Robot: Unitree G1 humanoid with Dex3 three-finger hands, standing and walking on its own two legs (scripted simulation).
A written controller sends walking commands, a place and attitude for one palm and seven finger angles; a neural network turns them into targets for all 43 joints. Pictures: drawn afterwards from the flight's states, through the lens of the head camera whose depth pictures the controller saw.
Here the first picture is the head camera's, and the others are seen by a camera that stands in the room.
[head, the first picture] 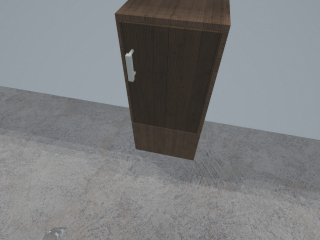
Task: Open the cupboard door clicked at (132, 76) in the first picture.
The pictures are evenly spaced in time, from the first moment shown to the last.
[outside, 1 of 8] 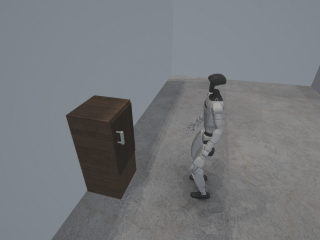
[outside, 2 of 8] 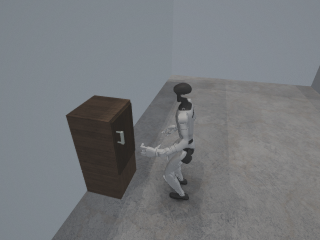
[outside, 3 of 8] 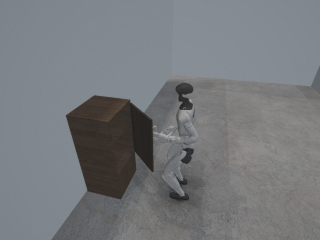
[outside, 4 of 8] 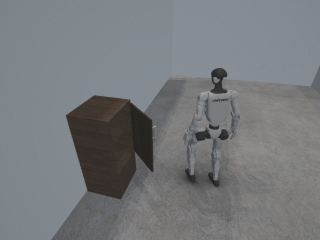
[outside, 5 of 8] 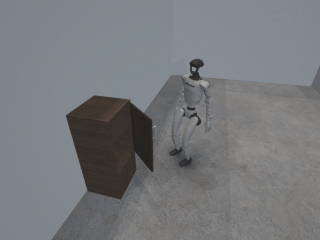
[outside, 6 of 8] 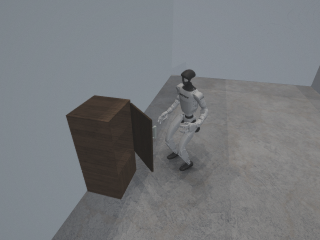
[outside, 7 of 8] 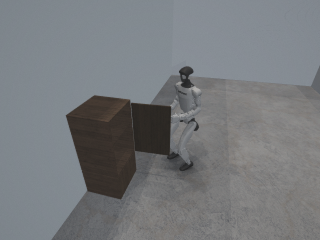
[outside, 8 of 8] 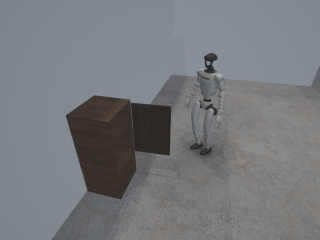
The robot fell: no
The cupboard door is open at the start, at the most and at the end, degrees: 0 94 94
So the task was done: yes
